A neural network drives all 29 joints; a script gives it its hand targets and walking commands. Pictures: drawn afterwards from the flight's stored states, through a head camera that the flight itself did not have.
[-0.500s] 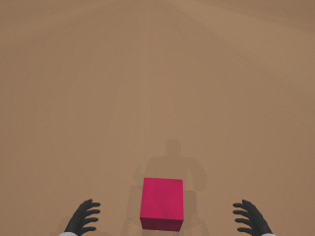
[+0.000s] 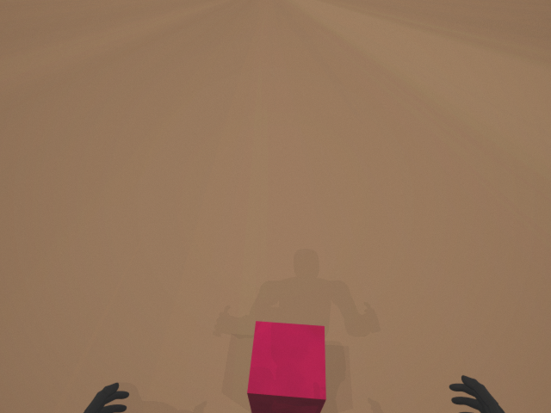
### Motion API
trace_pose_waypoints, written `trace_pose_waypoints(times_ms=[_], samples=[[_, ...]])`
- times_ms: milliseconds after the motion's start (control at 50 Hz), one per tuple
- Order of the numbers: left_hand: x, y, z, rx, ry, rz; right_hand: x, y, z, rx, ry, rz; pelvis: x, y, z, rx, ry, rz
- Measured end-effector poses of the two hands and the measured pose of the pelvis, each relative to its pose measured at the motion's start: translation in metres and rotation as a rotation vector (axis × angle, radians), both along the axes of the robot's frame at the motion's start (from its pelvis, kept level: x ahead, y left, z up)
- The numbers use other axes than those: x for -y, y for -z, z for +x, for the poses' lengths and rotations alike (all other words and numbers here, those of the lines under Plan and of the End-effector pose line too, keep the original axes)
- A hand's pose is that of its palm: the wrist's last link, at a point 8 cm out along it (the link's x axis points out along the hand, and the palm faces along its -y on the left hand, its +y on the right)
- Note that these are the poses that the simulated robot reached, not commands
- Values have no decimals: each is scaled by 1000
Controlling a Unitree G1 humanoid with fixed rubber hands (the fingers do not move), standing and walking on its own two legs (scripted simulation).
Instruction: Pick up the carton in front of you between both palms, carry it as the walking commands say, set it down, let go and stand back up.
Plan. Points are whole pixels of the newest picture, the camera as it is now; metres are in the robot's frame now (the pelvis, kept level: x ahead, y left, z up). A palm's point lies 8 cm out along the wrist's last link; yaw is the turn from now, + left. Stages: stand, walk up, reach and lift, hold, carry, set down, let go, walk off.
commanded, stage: stand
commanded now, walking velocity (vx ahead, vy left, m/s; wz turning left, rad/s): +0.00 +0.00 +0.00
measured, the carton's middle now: (287, 371) +0.39 -0.01 -0.65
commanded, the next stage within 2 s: none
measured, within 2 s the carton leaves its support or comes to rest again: neither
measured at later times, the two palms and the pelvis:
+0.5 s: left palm out of the picture +0.10 +0.30 -0.09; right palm out of the picture +0.12 -0.29 -0.09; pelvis +0.00 +0.00 +0.01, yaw +0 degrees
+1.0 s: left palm out of the picture +0.07 +0.31 -0.09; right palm out of the picture +0.09 -0.30 -0.09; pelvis -0.02 +0.00 +0.01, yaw +1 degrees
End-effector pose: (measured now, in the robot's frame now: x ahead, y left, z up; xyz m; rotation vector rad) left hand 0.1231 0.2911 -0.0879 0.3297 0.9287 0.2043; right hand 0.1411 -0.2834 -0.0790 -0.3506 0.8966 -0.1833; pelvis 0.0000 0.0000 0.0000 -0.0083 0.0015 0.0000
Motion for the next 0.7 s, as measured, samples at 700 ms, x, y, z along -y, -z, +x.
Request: trace_pose_waypoints(times_ms=[700], samples=[[-12, 9, -38, -132, -42, 9, 17, 6, -34, -130, 29, -33, -1, -8, -10, 32, -5, 6]])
